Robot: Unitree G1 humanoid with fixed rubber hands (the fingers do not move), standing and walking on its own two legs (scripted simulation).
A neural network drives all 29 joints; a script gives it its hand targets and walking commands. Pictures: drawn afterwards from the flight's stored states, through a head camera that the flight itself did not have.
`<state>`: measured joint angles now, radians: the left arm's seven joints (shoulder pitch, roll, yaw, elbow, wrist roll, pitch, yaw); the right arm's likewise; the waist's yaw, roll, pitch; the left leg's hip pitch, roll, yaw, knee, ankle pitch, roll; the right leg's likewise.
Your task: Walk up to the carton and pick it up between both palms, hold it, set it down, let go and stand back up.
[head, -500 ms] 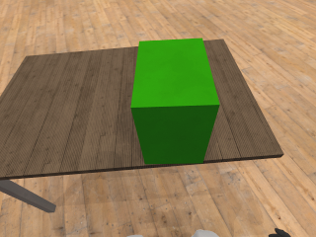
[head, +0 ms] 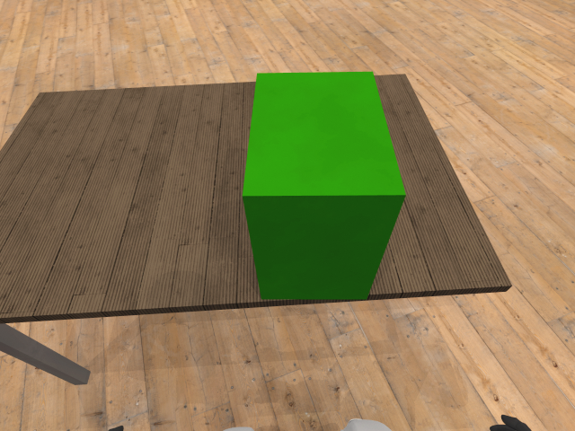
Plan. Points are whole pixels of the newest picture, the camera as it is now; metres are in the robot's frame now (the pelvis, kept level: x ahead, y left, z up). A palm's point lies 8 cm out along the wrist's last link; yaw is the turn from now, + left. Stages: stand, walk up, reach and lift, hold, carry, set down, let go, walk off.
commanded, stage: walk up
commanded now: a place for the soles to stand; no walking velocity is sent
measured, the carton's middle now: (314, 191) +0.49 -0.02 +0.01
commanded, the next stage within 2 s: reach and lift in 0.58 s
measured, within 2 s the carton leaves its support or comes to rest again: neither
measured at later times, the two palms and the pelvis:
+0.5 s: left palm out of the picture +0.09 +0.30 -0.10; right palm out of the picture +0.09 -0.30 -0.09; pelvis +0.00 +0.00 +0.00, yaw +0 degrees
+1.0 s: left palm (125, 407) +0.17 +0.26 -0.07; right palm (498, 430) +0.14 -0.26 -0.10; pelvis +0.00 +0.00 -0.01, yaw +0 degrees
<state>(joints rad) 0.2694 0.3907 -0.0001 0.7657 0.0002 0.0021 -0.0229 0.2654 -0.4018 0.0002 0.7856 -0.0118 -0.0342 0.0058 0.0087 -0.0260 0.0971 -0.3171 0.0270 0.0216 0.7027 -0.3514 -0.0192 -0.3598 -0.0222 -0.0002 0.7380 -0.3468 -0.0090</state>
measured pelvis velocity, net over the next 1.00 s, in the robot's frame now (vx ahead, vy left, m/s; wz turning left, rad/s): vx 0.00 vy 0.00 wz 0.00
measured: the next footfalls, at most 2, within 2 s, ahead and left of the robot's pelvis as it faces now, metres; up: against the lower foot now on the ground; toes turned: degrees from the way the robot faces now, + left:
none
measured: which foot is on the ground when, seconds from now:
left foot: down 0.00-1.00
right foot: down 0.00-1.00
